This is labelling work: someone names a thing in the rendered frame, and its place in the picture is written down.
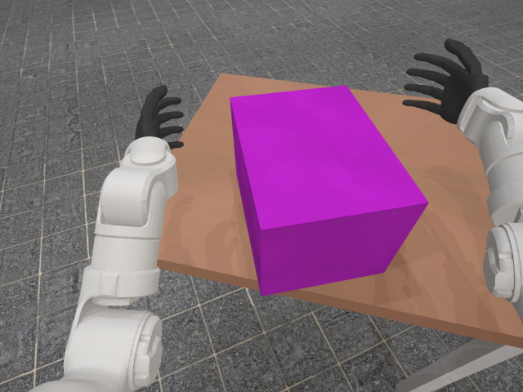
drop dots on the table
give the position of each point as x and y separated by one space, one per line
436 278

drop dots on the right robot hand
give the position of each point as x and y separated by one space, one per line
458 86

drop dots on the left robot hand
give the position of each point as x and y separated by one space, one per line
150 119

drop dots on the robot left upper arm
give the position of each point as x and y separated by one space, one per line
112 350

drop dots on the carton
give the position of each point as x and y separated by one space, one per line
325 198

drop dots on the right robot forearm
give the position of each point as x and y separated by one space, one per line
493 121

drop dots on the left robot forearm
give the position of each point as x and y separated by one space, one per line
129 221

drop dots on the robot right upper arm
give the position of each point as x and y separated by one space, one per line
503 264

